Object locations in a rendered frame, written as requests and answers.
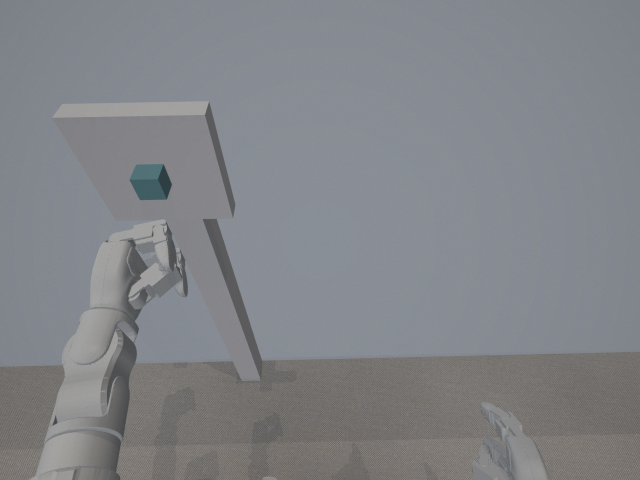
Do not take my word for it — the left robot forearm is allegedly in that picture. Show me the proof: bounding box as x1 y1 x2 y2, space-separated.
29 307 139 480

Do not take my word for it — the button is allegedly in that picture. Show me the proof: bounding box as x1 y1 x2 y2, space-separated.
130 164 172 200

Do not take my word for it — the left robot hand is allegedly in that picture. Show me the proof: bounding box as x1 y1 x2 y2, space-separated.
89 219 188 321

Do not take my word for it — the panel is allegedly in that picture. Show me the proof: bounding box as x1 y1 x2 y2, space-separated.
52 101 262 381

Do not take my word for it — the right robot hand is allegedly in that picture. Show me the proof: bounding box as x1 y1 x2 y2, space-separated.
472 402 551 480

